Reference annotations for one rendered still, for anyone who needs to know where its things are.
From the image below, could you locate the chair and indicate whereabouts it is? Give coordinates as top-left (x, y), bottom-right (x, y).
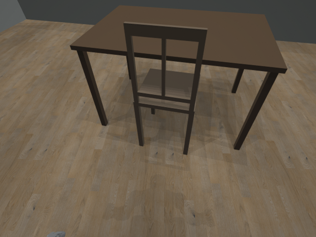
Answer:
top-left (123, 22), bottom-right (207, 155)

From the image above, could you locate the table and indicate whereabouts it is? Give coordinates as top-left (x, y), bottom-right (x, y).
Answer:
top-left (70, 5), bottom-right (287, 150)

